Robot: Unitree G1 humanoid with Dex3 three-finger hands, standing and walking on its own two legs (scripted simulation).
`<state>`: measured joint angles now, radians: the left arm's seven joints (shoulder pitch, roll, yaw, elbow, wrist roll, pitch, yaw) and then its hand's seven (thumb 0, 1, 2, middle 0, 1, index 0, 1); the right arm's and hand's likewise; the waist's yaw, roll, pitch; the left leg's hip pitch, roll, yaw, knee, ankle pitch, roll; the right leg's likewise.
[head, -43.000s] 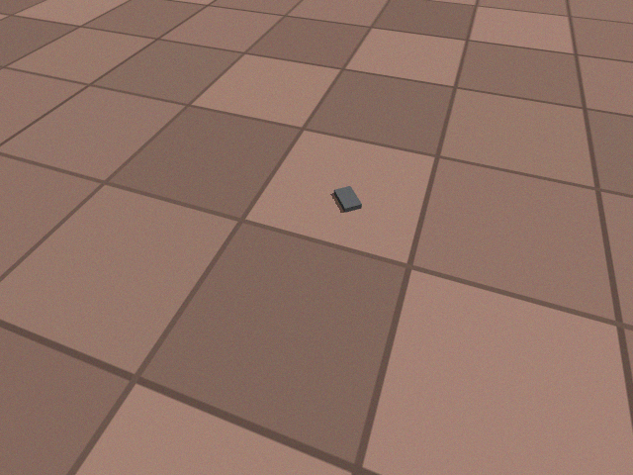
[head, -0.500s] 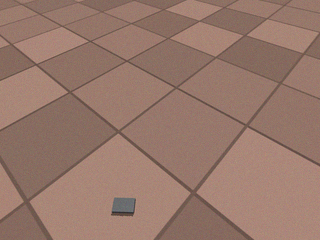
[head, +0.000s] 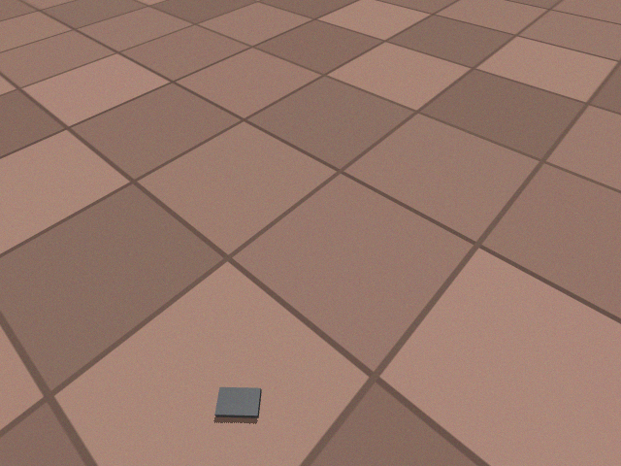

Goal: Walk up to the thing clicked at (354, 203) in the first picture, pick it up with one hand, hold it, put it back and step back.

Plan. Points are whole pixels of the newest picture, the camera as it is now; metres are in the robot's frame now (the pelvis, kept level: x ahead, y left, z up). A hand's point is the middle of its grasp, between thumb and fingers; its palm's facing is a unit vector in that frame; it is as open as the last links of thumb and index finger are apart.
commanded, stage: stand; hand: left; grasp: from above
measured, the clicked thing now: (238, 402) +0.45 +0.26 -0.77
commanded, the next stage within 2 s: step back in 0.10 s
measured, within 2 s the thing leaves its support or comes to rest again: neither
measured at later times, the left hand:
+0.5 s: hand out of the picture +0.09 +0.31 -0.18, palm faces -0.03 -0.93 -0.36, open 7.4 cm
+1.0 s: hand out of the picture -0.03 +0.31 -0.15, palm faces -0.07 -0.92 -0.39, open 7.4 cm
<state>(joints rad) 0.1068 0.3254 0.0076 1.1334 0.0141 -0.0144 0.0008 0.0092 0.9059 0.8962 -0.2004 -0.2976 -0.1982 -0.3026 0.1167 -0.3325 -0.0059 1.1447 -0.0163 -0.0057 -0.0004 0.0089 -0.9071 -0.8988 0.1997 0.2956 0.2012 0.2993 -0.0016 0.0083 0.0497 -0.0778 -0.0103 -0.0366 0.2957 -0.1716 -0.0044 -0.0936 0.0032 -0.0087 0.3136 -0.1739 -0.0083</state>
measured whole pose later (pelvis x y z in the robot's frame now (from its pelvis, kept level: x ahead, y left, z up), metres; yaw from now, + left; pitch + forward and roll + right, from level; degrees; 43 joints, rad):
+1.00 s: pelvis -0.16 +0.05 -0.02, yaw -4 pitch -3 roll +2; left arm 0.15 0.36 0.07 0.85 0.03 0.04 0.00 0.01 0.90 0.90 -0.20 -0.30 -0.20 -0.30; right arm 0.12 -0.36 -0.04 0.90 0.00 0.05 0.00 0.01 -0.91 -0.90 0.20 0.30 0.20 0.30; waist 0.01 -0.01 0.16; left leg -0.41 -0.13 -0.08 1.04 -0.51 0.01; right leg -0.26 0.01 0.07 0.59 -0.28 -0.04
